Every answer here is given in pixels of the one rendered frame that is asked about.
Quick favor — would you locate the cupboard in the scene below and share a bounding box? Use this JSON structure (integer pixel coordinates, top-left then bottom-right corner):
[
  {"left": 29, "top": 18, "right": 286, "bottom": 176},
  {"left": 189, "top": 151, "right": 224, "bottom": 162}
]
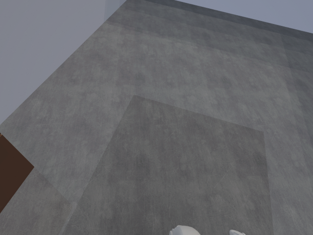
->
[{"left": 0, "top": 133, "right": 34, "bottom": 213}]

